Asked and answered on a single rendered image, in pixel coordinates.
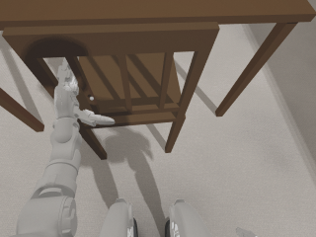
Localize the robot right shin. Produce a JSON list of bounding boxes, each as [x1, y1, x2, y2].
[[170, 198, 185, 237]]

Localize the robot left upper arm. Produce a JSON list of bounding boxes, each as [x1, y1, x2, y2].
[[9, 196, 78, 237]]

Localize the table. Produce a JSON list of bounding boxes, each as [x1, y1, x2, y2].
[[0, 0, 316, 132]]

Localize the robot right thigh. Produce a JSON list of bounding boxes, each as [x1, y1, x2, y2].
[[169, 202, 212, 237]]

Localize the robot left hand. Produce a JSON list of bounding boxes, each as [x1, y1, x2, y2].
[[53, 57, 116, 126]]

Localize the left robot forearm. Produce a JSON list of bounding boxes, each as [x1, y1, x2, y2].
[[16, 118, 83, 235]]

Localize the chair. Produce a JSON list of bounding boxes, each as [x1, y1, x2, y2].
[[2, 22, 220, 160]]

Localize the robot right hand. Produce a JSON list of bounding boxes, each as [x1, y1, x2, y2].
[[236, 227, 258, 237]]

